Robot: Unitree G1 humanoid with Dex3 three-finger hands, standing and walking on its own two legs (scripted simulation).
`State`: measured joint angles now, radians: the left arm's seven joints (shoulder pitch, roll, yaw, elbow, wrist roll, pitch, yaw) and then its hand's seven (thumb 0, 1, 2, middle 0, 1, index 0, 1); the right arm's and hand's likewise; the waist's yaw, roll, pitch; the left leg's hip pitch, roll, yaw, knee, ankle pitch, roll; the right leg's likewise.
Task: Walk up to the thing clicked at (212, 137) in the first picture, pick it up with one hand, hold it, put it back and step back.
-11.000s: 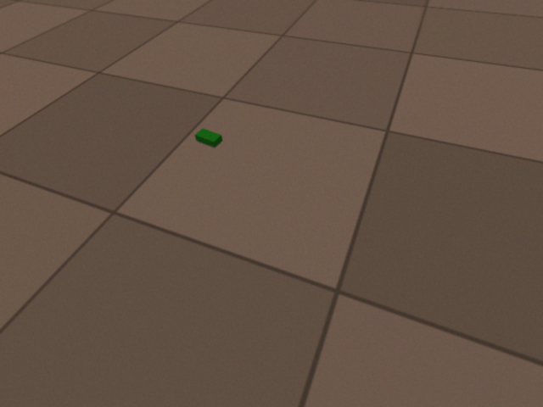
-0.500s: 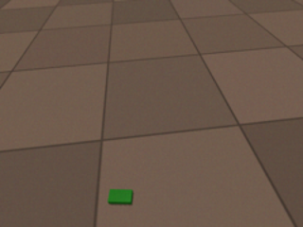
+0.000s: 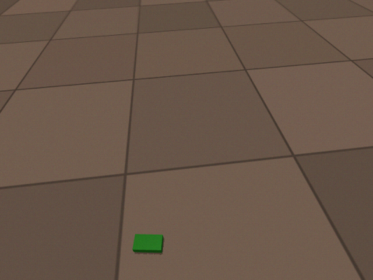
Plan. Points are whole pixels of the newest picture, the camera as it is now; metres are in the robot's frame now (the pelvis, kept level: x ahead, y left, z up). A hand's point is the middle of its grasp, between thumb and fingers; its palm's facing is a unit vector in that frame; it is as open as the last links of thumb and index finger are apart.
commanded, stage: walk up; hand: left
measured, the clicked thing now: (148, 243) +0.46 +0.27 -0.76
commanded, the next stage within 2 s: none
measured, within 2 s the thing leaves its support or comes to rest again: neither
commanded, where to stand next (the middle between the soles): +0.07 +0.03 m, yaw +1 degrees
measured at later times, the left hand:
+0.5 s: hand out of the picture +0.13 +0.29 -0.16, palm faces -0.01 -0.92 -0.40, open 7.4 cm
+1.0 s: hand (89, 275) +0.18 +0.28 -0.15, palm faces +0.01 -0.95 -0.32, open 7.4 cm
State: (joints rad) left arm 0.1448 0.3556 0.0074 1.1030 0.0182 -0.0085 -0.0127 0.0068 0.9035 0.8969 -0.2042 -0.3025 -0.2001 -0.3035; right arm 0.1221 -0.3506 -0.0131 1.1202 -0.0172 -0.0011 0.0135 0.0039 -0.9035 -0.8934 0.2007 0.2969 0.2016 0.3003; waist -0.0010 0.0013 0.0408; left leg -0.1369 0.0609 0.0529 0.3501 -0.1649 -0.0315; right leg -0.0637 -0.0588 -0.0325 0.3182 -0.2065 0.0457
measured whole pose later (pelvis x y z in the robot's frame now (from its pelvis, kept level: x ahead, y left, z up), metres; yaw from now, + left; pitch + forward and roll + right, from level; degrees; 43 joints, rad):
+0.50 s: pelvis +0.05 +0.02 -0.01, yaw +1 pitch -4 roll +0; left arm 0.14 0.36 0.03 1.01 0.01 -0.02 0.01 0.01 0.91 0.90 -0.20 -0.30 -0.20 -0.30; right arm 0.21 -0.36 -0.04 0.99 0.00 0.02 0.00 0.00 -0.90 -0.89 0.20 0.30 0.20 0.30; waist -0.02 0.03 0.14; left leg -0.13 0.02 0.02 0.56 -0.36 0.00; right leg -0.22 0.00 -0.04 0.52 -0.21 -0.02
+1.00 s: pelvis +0.07 +0.03 +0.00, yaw +1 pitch -2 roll +0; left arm 0.03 0.34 0.02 1.10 0.01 0.00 -0.01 0.01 0.90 0.90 -0.20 -0.30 -0.20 -0.30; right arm 0.09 -0.34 -0.01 1.07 -0.01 -0.01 0.00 0.00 -0.90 -0.89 0.20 0.30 0.20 0.30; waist 0.00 -0.01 0.07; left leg -0.03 0.00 0.02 0.32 -0.25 0.01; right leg -0.14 -0.02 -0.02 0.34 -0.16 0.01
